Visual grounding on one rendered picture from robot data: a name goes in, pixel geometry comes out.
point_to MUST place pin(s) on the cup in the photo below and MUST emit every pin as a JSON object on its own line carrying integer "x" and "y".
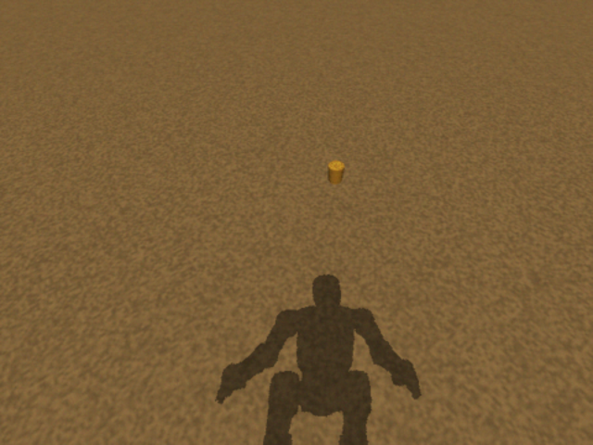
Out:
{"x": 336, "y": 170}

